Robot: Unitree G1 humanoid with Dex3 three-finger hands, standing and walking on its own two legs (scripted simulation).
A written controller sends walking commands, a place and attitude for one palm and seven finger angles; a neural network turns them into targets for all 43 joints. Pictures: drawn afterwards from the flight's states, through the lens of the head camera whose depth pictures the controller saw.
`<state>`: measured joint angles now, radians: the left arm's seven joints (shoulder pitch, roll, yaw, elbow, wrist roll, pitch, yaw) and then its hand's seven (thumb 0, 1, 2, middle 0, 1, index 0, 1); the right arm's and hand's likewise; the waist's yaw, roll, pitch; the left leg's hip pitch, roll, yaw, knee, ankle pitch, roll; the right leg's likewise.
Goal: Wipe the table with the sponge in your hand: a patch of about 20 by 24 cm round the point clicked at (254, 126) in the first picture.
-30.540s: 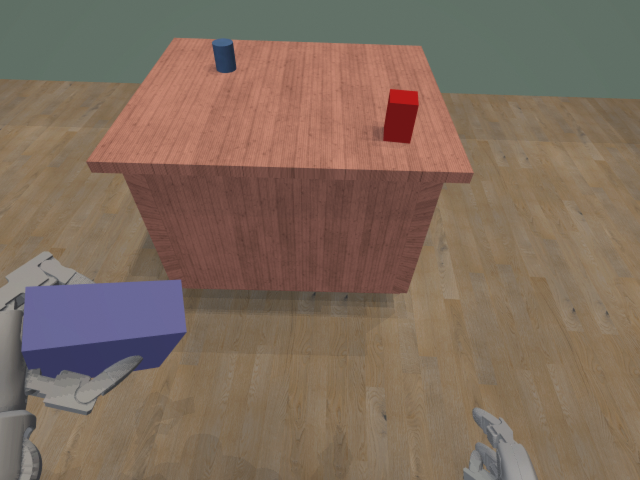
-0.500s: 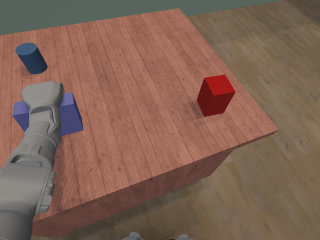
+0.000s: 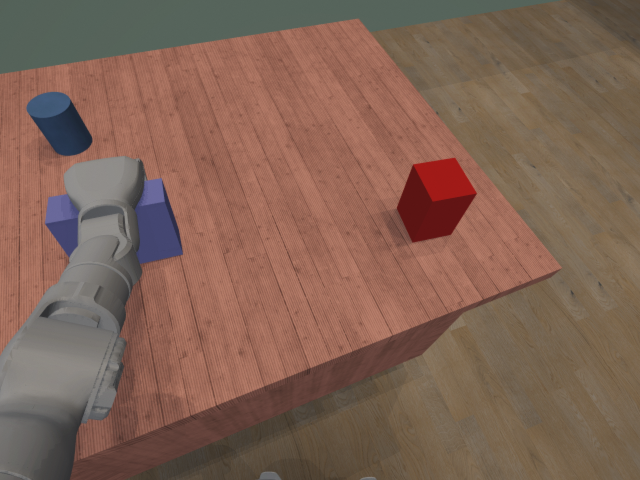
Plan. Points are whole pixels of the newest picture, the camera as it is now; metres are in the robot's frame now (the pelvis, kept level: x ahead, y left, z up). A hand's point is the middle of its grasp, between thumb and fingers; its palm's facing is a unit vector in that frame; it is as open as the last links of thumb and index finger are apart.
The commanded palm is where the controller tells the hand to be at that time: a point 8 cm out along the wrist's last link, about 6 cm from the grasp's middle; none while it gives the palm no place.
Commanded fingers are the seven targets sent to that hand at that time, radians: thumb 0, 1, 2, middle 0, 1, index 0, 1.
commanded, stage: slide across to the middle lane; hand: left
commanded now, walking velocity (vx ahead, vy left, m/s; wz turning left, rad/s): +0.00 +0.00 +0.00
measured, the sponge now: (125, 236) +0.45 +0.28 -0.03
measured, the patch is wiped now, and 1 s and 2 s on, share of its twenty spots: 0.55 0.75 0.85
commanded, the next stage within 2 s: wipe back along the middle lane in 0.30 s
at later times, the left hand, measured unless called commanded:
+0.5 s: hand (153, 210) +0.46 +0.23 +0.02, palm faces -0.13 +0.02 -0.99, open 9.4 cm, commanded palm +0.44 +0.20 +0.05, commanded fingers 0.00 0.10 1.30 -1.20 -1.60 -1.20 -1.60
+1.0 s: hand (160, 232) +0.43 +0.22 +0.01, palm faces -0.09 +0.01 -1.00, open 9.4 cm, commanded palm +0.40 +0.19 +0.04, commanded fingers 0.00 0.10 1.30 -1.20 -1.60 -1.20 -1.60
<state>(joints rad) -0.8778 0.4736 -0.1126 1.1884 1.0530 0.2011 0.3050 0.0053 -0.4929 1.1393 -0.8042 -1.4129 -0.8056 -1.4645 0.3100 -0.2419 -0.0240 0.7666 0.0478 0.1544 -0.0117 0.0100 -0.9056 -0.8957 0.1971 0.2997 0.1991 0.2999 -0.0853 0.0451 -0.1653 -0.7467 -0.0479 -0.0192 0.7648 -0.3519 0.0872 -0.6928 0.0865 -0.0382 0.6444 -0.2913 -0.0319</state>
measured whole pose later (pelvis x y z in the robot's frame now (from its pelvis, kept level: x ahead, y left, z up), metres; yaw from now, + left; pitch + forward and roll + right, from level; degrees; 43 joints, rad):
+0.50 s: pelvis +0.01 -0.01 +0.01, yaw +0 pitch +18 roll -3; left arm -0.88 0.36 -0.16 1.21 1.04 0.29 0.35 0.00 -0.48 1.14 -0.79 -1.43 -0.79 -1.48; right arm 0.22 -0.24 -0.03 0.76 0.04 0.18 -0.01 0.01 -0.91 -0.90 0.20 0.30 0.20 0.30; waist -0.08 0.04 -0.17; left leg -0.68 -0.05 -0.02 0.71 -0.34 0.08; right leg -0.64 0.09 -0.03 0.60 -0.29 -0.04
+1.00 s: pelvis +0.01 -0.01 +0.01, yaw +0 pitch +15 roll -3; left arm -0.73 0.29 -0.20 1.09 1.02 0.33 0.40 -0.01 -0.46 1.13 -0.76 -1.46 -0.77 -1.52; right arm 0.22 -0.24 -0.02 0.74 0.06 0.21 -0.01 0.01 -0.91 -0.90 0.20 0.30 0.20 0.30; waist -0.04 0.03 -0.18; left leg -0.61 -0.05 0.00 0.67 -0.33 0.08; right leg -0.57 0.08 -0.01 0.58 -0.28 -0.04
